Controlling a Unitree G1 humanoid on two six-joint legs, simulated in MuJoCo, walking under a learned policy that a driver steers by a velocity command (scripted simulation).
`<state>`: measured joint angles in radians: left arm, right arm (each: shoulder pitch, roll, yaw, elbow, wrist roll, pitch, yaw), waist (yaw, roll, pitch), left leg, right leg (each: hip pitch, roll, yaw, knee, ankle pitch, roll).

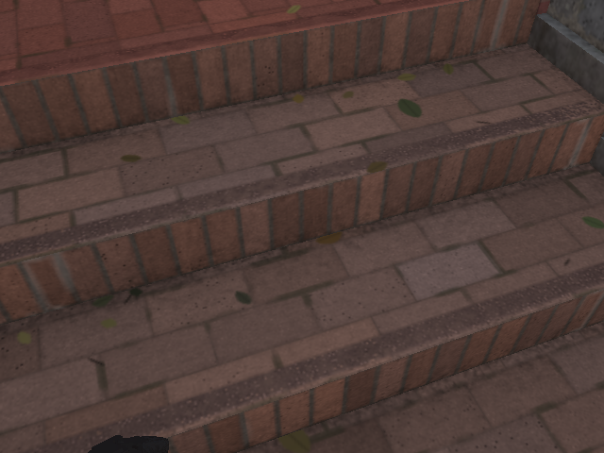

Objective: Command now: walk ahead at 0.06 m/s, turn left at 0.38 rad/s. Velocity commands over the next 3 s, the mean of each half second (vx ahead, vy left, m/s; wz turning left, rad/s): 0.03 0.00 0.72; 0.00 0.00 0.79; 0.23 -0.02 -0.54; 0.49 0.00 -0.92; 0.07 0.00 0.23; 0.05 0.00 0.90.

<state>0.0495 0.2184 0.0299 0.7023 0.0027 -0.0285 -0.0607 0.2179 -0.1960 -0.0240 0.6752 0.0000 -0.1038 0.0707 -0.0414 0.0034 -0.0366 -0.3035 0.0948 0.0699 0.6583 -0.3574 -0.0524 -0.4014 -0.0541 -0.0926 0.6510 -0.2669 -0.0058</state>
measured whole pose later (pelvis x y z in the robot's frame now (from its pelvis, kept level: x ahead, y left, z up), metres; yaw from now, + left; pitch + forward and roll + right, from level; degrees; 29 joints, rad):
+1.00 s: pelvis -0.02 +0.06 +0.00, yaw +47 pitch +3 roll -1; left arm 0.28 0.26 0.09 0.69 0.02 -0.03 0.03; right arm 0.17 -0.20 -0.05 0.68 0.00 -0.08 0.05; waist 0.04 0.03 -0.05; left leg -0.34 0.01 0.06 0.64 -0.34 0.05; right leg -0.28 -0.18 -0.21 0.84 -0.53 0.10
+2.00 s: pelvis +0.23 +0.00 +0.10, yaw +4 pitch +7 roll -1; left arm 0.39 0.27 0.02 0.90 0.02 -0.04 -0.09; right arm 0.00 -0.26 -0.05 0.70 -0.03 -0.11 0.06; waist 0.04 0.03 -0.13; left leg -0.85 -0.04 -0.24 1.90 0.01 0.09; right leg -0.72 0.18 0.01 0.97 -0.38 -0.11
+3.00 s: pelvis +0.57 +0.12 +0.31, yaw +37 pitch +5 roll -3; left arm 0.15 0.24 0.01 0.64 0.06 -0.05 0.06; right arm 0.34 -0.19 0.01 0.75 -0.05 -0.12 0.06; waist -0.02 0.05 -0.13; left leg -0.44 -0.23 -0.28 0.62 -0.22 0.13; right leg -0.96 0.03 0.12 1.82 -0.30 0.10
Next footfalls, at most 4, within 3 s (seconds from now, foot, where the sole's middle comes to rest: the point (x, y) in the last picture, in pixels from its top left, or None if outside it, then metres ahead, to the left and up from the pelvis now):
0.40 right None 0.07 -0.09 -0.76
0.94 left None -0.07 0.15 -0.76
1.84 right None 0.33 -0.04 -0.61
2.58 left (198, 353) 0.61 0.20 -0.45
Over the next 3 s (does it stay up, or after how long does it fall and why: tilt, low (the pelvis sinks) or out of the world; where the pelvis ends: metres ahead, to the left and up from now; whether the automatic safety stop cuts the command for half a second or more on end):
stays up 0.57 0.12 0.31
